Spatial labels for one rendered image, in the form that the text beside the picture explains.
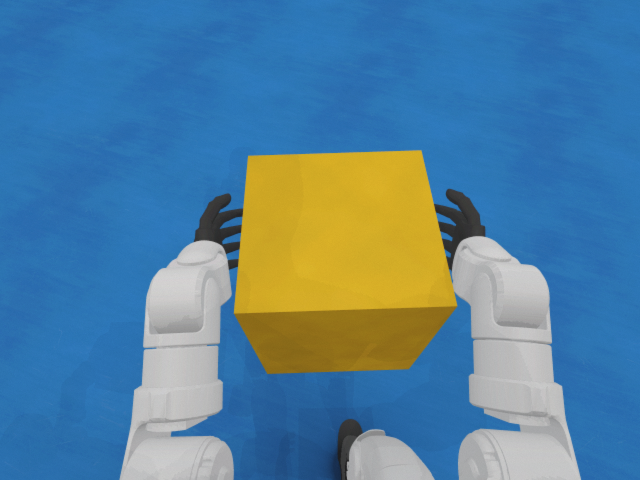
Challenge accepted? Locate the robot left hand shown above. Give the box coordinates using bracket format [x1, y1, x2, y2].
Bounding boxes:
[194, 193, 243, 270]

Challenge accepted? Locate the robot right hand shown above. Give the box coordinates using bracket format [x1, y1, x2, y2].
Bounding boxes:
[434, 189, 485, 271]

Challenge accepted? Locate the carton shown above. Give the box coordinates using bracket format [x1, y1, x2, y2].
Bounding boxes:
[234, 150, 457, 374]

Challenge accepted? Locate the robot right forearm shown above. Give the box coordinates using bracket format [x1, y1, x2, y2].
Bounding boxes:
[452, 236, 581, 480]

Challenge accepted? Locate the right robot upper arm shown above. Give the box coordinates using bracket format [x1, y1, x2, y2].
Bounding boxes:
[458, 429, 579, 480]

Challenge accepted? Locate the left robot upper arm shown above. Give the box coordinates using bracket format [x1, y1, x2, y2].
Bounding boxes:
[122, 436, 234, 480]

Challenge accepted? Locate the right robot thigh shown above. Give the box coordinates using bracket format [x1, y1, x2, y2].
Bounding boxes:
[350, 436, 435, 480]

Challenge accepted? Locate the right robot foot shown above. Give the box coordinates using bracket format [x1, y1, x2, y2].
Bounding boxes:
[338, 419, 363, 480]

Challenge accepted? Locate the robot left forearm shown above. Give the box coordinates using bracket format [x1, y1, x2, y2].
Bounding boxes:
[120, 240, 232, 480]

